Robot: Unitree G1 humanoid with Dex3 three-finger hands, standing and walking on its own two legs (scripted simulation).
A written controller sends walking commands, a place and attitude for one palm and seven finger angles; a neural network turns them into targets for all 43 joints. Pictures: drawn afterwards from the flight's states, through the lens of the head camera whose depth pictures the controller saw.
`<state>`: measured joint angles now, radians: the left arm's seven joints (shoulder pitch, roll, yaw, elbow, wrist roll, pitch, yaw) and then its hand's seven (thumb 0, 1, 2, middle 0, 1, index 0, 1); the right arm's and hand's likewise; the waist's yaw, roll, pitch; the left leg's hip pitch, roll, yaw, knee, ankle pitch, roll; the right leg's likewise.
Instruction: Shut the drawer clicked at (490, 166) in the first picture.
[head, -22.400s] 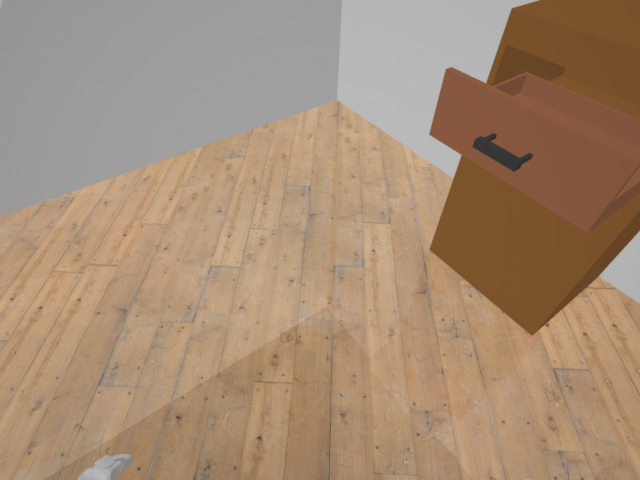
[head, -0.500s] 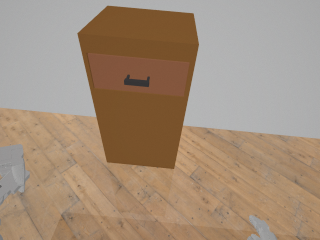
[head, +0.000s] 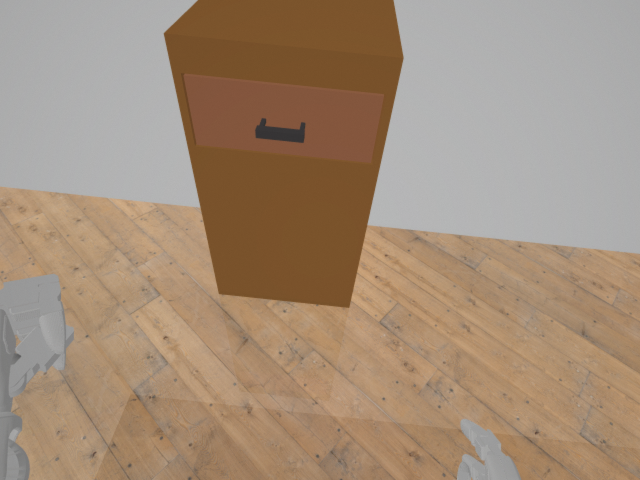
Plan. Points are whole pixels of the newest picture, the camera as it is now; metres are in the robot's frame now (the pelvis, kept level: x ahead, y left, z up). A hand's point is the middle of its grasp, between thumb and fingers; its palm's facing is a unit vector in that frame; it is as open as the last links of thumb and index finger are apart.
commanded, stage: stop stepping back and stand still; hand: left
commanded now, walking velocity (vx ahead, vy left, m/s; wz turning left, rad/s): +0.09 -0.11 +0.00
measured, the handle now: (281, 129) +0.85 +0.12 -0.01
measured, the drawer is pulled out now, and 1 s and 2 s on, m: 0.00 0.00 0.00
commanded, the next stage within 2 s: let the arm hang, fingers relaxed in 0.04 s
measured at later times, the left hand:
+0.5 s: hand out of the picture +0.04 +0.19 -0.17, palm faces +0.14 -0.97 -0.21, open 3.4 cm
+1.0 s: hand out of the picture +0.00 +0.18 -0.16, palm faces +0.09 -0.98 -0.18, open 7.2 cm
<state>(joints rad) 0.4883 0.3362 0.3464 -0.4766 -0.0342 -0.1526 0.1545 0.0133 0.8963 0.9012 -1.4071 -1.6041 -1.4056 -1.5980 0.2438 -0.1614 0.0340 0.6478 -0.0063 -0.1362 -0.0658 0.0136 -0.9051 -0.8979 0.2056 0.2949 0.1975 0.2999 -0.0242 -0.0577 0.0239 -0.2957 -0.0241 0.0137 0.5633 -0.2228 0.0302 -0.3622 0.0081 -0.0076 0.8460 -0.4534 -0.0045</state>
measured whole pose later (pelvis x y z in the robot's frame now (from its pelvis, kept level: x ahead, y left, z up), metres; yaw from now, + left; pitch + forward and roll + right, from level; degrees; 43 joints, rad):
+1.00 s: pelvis +0.01 +0.02 +0.01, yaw +3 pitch -2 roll +0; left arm 0.26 0.13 0.00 1.14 0.01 0.01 0.02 0.00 0.91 0.90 -0.23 -0.34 -0.23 -0.33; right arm 0.31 -0.13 0.00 1.12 -0.02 0.01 -0.03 0.01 -0.92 -0.90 0.20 0.29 0.20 0.30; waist 0.00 0.02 0.05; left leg -0.18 0.02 0.10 0.43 -0.21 0.02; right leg -0.18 -0.05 -0.10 0.43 -0.20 0.00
